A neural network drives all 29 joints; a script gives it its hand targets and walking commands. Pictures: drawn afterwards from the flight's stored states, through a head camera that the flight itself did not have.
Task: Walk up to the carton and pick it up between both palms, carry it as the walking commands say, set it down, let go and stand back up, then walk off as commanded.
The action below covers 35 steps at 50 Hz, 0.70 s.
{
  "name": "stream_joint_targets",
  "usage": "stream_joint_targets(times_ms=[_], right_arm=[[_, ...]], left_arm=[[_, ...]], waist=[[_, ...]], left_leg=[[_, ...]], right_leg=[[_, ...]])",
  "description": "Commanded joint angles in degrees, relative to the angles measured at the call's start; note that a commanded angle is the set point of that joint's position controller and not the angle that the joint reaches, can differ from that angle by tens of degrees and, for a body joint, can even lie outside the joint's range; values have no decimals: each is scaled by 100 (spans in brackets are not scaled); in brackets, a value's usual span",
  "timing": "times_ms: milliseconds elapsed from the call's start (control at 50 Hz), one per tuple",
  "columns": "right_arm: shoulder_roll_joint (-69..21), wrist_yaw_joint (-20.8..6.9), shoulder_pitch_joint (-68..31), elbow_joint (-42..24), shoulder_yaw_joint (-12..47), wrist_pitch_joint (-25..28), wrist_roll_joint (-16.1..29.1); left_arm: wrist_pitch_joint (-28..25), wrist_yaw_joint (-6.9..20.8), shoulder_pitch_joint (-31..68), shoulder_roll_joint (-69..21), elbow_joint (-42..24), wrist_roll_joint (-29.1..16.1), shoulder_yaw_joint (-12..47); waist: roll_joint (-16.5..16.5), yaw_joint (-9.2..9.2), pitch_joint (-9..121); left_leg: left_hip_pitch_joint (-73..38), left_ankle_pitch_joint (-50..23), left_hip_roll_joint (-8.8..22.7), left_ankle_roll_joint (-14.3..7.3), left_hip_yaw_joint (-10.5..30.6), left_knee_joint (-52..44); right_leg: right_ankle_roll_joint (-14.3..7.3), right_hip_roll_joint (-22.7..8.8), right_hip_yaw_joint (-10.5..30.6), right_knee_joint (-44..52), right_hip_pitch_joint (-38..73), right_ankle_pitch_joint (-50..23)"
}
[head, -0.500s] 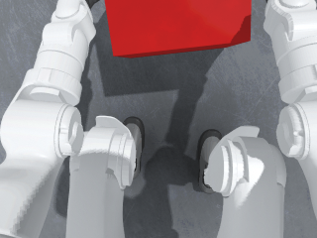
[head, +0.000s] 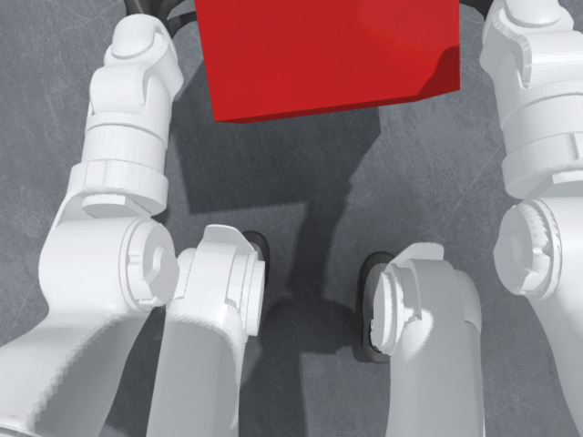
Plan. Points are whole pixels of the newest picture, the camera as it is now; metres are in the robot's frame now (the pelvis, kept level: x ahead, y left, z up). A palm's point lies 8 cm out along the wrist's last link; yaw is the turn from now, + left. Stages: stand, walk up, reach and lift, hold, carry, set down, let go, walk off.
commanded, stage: reach and lift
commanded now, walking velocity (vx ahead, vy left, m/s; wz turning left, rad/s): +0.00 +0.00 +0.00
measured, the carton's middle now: (322, 30) +0.56 +0.02 -0.22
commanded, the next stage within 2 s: none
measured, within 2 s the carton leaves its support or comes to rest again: neither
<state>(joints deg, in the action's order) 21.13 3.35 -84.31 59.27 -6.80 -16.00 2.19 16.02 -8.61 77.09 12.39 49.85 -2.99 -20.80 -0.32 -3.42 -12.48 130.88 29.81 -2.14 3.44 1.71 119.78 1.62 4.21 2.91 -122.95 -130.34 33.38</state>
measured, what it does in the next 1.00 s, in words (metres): rises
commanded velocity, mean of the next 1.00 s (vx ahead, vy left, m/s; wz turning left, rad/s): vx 0.00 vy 0.00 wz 0.00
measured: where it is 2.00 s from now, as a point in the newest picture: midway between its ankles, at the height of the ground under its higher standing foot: (310, 313)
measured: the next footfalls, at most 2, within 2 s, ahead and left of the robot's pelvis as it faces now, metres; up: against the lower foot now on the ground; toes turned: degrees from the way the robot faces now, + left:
none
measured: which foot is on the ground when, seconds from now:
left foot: down 0.00-1.00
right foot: down 0.00-1.00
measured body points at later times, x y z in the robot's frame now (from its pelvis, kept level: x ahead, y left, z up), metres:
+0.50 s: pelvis +0.01 +0.00 +0.04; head +0.33 -0.01 +0.35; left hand +0.53 +0.19 -0.07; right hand +0.57 -0.16 -0.07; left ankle +0.12 +0.13 -0.35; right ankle +0.10 -0.12 -0.35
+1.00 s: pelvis +0.00 +0.01 +0.09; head +0.29 -0.01 +0.43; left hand +0.51 +0.19 +0.00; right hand +0.54 -0.16 +0.00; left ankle +0.12 +0.13 -0.35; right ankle +0.10 -0.12 -0.35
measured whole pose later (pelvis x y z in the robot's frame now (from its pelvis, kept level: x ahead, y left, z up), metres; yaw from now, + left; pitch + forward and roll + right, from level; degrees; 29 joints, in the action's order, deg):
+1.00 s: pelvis +0.00 +0.01 +0.09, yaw -1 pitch +49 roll +1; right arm 9.8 4.1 -67.4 47.8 -17.3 -21.7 -9.1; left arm 20.6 -14.0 61.3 1.2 38.6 6.4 -28.8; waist -0.1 -3.4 10.1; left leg 123.5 26.7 -4.1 3.6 3.6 101.6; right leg 2.9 6.2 4.4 -103.6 -122.7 29.4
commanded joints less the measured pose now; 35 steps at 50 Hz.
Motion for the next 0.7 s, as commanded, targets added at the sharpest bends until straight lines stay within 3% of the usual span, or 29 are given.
stream_joint_targets(times_ms=[0,80,280,500,680], right_arm=[[-5594,-1598,-3413,-1633,1464,283,704],[-5899,-1533,-3291,-1837,1534,214,649],[-6342,-1458,-2654,-1782,1344,42,184],[-6396,-1606,-2407,-1686,1194,-74,117],[-6694,-1668,-2217,-1729,1121,-166,-52]], left_arm=[[-145,1776,4134,-5183,-1267,-632,2210],[-78,1806,3967,-5339,-1396,-573,2278],[56,1935,3353,-5588,-1236,-212,2077],[275,1938,3133,-5887,-1362,-18,2144],[357,2069,2884,-6100,-1245,62,2101]], waist=[[-376,-116,7992],[-498,-152,8574],[-591,-172,8564],[-359,-90,8494],[-328,-89,8784]], left_leg=[[-4184,-2227,-392,-258,-819,-655],[-4165,-2375,-441,-261,-867,-756],[-3590,-2128,-519,-242,-940,-1197],[-4204,-1962,-506,-173,-818,-1753],[-4062,-1920,-524,-154,-890,-2055]], right_leg=[[-184,303,-660,1063,3569,-2084],[-149,345,-666,1141,3987,-2394],[-134,388,-628,1609,4018,-2385],[-167,464,-797,2113,3506,-1786],[-156,460,-725,2464,3957,-1954]])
